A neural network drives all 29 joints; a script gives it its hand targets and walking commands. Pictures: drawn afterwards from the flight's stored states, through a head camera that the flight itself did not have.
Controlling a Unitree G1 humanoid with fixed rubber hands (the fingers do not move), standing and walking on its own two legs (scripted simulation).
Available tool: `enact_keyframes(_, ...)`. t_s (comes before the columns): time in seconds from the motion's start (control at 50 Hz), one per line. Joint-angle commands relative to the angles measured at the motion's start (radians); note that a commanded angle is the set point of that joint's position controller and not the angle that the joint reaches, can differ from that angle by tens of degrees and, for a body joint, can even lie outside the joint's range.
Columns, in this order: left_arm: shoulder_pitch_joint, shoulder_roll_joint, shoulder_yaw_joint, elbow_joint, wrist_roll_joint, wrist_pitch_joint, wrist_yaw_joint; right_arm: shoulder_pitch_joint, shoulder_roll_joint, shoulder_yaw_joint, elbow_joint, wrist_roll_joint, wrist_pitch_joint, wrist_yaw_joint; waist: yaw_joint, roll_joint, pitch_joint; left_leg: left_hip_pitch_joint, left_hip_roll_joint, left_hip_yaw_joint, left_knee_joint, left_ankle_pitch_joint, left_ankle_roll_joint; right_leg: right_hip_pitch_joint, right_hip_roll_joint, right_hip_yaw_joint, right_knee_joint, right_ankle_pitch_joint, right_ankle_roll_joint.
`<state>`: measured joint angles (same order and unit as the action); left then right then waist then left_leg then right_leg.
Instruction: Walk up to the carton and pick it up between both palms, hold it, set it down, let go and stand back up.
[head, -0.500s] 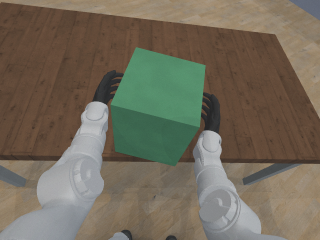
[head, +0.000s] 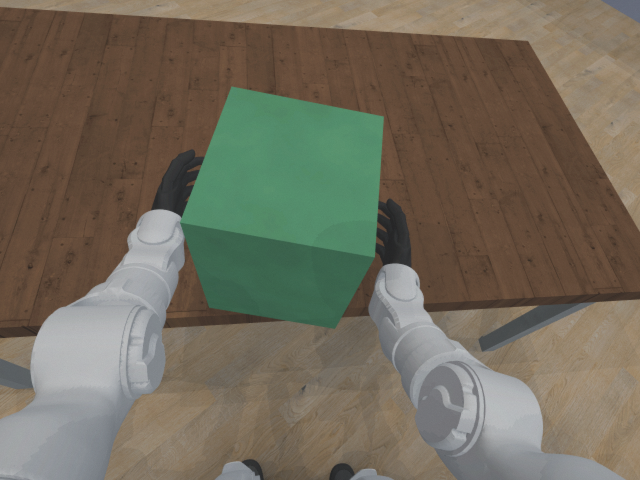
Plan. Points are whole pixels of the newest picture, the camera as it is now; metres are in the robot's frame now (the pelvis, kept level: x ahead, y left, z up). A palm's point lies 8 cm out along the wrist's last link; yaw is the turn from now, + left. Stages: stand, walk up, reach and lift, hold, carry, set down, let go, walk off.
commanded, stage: set down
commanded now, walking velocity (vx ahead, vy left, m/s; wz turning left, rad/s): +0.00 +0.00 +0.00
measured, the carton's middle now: (288, 220) +0.46 +0.02 -0.02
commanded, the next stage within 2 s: none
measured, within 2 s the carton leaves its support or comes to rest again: neither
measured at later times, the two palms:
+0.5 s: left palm (128, 196) +0.46 +0.22 +0.03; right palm (455, 242) +0.40 -0.20 +0.03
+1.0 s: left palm (138, 101) +0.48 +0.18 +0.16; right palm (531, 180) +0.41 -0.22 +0.15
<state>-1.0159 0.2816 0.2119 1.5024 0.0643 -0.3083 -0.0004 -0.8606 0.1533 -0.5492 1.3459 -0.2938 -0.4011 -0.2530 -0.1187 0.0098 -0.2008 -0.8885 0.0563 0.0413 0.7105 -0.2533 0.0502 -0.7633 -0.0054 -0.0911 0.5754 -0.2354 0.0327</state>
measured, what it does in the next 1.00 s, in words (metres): stands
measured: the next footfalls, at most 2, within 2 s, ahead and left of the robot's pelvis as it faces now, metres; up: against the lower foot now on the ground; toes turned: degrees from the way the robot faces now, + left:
none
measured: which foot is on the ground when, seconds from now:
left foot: down 0.00-1.00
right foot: down 0.00-1.00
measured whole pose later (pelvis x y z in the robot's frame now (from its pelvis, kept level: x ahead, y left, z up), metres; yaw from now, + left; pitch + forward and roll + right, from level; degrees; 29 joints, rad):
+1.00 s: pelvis -0.01 -0.01 +0.01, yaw -2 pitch +14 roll -2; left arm -1.21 0.47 -0.20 1.57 -0.38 -0.13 -0.11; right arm -0.98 -0.17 0.04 1.13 0.37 0.01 -0.23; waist -0.17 -0.02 -0.18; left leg -0.62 0.02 0.02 0.61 -0.23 0.03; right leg -0.55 -0.01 -0.01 0.54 -0.23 0.03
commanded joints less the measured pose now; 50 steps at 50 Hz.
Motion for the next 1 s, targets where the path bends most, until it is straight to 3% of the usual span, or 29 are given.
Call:
enact_keyframes(0.0,-0.478,0.087,-0.123,-0.063,-0.110,-0.122,-0.006,-0.407,-0.150,0.142,-0.130,0.135,-0.095,-0.021,0.001,0.171,-0.803,0.510,-0.044,-0.031,0.137,0.458,-0.118,0.148,0.054,0.020,0.083,0.385,-0.016)
enact_keyframes(0.12,-0.463,0.125,-0.139,0.009,-0.114,-0.133,-0.003,-0.360,-0.252,0.230,-0.018,0.290,-0.115,0.008,0.003,0.187,-0.754,0.587,-0.039,-0.056,0.180,0.628,-0.154,0.044,0.078,-0.009,0.109,0.349,-0.021)
enact_keyframes(0.2,-0.462,0.148,-0.177,0.035,-0.151,-0.145,-0.004,-0.352,-0.317,0.297,0.057,0.380,-0.109,0.042,0.011,0.189,-0.668,0.612,-0.027,-0.070,0.166,0.665,-0.167,-0.017,0.079,-0.023,0.101,0.263,-0.033)
enact_keyframes(0.28,-0.482,0.174,-0.256,0.048,-0.237,-0.165,-0.012,-0.388,-0.376,0.362,0.040,0.459,-0.092,0.072,0.013,0.190,-0.649,0.597,-0.028,-0.072,0.146,0.606,-0.171,-0.057,0.069,-0.029,0.098,0.189,-0.042)
enact_keyframes(0.38,-0.587,0.189,-0.414,-0.009,-0.406,-0.179,-0.031,-0.498,-0.431,0.427,-0.106,0.528,-0.047,0.098,0.004,0.201,-0.731,0.590,-0.024,-0.066,0.114,0.456,-0.171,-0.076,0.058,-0.040,0.116,0.110,-0.044)
enact_keyframes(0.48,-0.621,0.195,-0.522,-0.048,-0.505,-0.142,-0.057,-0.546,-0.435,0.495,-0.183,0.582,0.035,0.117,-0.003,0.176,-0.772,0.564,-0.023,-0.064,0.094,0.344,-0.146,-0.063,0.042,-0.033,0.122,0.055,-0.045)
enact_keyframes(0.56,-0.593,0.229,-0.522,0.016,-0.498,-0.078,-0.077,-0.530,-0.452,0.512,-0.113,0.601,0.113,0.109,-0.022,0.117,-0.658,0.490,-0.037,-0.058,0.053,0.226,-0.107,-0.024,0.021,-0.009,0.084,0.005,-0.047)
enact_keyframes(0.58,-0.633,0.211,-0.528,-0.150,-0.493,-0.077,-0.073,-0.533,-0.468,0.469,-0.225,0.587,0.110,0.095,-0.048,0.182,-0.813,0.527,-0.040,-0.057,0.055,0.272,-0.133,0.000,0.036,-0.009,0.080,0.094,-0.043)
enact_keyframes(0.6,-0.635,0.234,-0.497,-0.174,-0.470,-0.059,-0.068,-0.520,-0.479,0.458,-0.245,0.578,0.124,0.085,-0.045,0.213,-0.840,0.560,-0.046,-0.054,0.061,0.303,-0.144,0.024,0.040,-0.005,0.072,0.127,-0.047)
enact_keyframes(0.64,-0.640,0.270,-0.451,-0.190,-0.439,-0.017,-0.065,-0.520,-0.485,0.442,-0.266,0.561,0.163,0.062,-0.051,0.222,-0.822,0.600,-0.051,-0.043,0.059,0.340,-0.144,0.073,0.044,0.004,0.046,0.167,-0.047)
enact_keyframes(0.7,-0.600,0.293,-0.415,-0.124,-0.418,0.069,-0.081,-0.517,-0.468,0.447,-0.250,0.559,0.236,0.029,-0.066,0.147,-0.668,0.585,-0.059,-0.036,0.019,0.289,-0.108,0.168,0.037,0.027,-0.001,0.195,-0.036)
enact_keyframes(0.8,-0.571,0.303,-0.418,-0.050,-0.423,0.133,-0.095,-0.514,-0.410,0.514,-0.262,0.610,0.336,0.020,-0.047,0.077,-0.412,0.512,-0.064,-0.038,-0.097,0.167,-0.058,0.276,0.013,0.044,-0.060,0.156,-0.023)
enact_keyframes(0.9,-0.558,0.345,-0.404,-0.044,-0.454,0.144,-0.107,-0.530,-0.370,0.612,-0.399,0.673,0.382,0.028,0.012,0.033,-0.382,0.519,-0.077,-0.025,-0.148,0.198,-0.028,0.377,0.000,0.061,-0.098,0.179,-0.013)
enact_keyframes(0.98,-0.574,0.376,-0.384,-0.132,-0.472,0.152,-0.111,-0.536,-0.369,0.642,-0.503,0.697,0.391,0.021,0.025,0.028,-0.494,0.599,-0.081,-0.021,-0.142,0.304,-0.034,0.433,0.006,0.055,-0.103,0.288,-0.010)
